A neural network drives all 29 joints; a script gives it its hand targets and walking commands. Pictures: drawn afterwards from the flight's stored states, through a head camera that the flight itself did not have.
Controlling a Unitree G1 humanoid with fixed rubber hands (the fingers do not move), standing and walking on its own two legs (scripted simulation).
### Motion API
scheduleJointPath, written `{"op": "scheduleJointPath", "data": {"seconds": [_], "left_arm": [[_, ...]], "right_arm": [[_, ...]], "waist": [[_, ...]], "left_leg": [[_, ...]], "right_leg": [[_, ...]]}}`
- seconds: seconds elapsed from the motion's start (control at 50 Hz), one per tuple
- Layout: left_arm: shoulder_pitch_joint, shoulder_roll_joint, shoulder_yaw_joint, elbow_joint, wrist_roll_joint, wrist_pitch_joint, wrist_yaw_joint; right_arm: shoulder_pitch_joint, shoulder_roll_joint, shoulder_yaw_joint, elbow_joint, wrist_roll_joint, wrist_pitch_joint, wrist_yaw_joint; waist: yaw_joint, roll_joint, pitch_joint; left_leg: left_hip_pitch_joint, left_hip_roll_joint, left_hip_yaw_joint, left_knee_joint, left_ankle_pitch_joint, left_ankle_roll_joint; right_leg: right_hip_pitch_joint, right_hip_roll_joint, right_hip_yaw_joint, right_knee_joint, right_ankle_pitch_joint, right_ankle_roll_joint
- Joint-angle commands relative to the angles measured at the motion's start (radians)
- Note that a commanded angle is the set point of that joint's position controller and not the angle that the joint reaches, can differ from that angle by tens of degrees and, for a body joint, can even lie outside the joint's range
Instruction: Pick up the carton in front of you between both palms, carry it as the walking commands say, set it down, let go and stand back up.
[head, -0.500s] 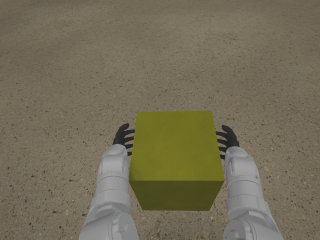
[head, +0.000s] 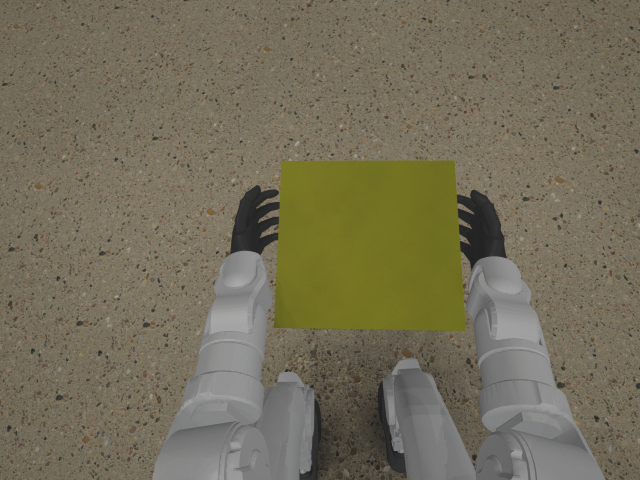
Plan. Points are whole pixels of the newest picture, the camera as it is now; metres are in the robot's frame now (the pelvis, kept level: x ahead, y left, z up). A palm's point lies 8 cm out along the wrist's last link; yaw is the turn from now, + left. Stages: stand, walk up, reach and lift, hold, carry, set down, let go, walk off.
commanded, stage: set down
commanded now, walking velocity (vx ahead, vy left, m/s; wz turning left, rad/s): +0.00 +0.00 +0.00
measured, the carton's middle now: (361, 259) +0.40 -0.04 -0.15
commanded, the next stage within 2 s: none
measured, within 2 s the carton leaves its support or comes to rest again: rests again in 1.50 s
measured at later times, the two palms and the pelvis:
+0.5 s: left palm (285, 256) +0.44 +0.08 -0.23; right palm (463, 266) +0.40 -0.21 -0.23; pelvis -0.03 -0.01 -0.13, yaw +1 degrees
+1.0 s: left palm (304, 260) +0.47 +0.06 -0.38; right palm (449, 272) +0.42 -0.23 -0.38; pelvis -0.05 +0.00 -0.23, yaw +1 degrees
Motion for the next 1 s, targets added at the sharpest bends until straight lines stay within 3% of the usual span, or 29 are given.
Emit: {"op": "scheduleJointPath", "data": {"seconds": [0.0, 0.14, 0.48, 0.74, 0.98], "left_arm": [[-0.461, -0.863, -0.507, 0.079, -0.039, 0.005, -0.150], [-0.571, -0.827, -0.458, 0.118, -0.040, -0.014, -0.131], [-0.834, -0.751, -0.495, 0.133, -0.116, -0.018, -0.082], [-0.984, -0.694, -0.449, 0.219, -0.125, -0.006, -0.084], [-1.146, -0.652, -0.533, 0.214, -0.225, -0.020, -0.091]], "right_arm": [[-0.515, 0.799, 0.495, 0.035, 0.053, 0.000, 0.185], [-0.603, 0.774, 0.447, 0.076, 0.058, -0.009, 0.173], [-0.841, 0.680, 0.455, 0.048, 0.150, -0.003, 0.131], [-1.000, 0.606, 0.413, 0.103, 0.175, 0.005, 0.157], [-1.148, 0.528, 0.441, 0.120, 0.255, -0.016, 0.179]], "waist": [[-0.032, -0.015, -0.696], [-0.049, -0.013, -0.765], [-0.079, -0.023, -0.937], [-0.099, -0.006, -0.902], [-0.148, 0.028, -0.937]], "left_leg": [[0.201, -0.112, -0.050, -0.103, 0.185, -0.035], [0.046, -0.131, -0.031, 0.032, 0.166, -0.034], [-0.226, -0.157, 0.017, 0.327, 0.061, -0.026], [-0.356, -0.155, 0.031, 0.501, 0.059, -0.021], [-0.361, -0.145, 0.043, 0.657, 0.119, -0.025]], "right_leg": [[0.420, 0.130, 0.010, -0.030, 0.222, 0.003], [0.297, 0.135, 0.004, 0.093, 0.228, 0.010], [0.138, 0.137, -0.020, 0.354, 0.186, 0.031], [-0.039, 0.117, -0.042, 0.523, 0.185, 0.036], [-0.104, 0.089, -0.064, 0.676, 0.257, 0.032]]}}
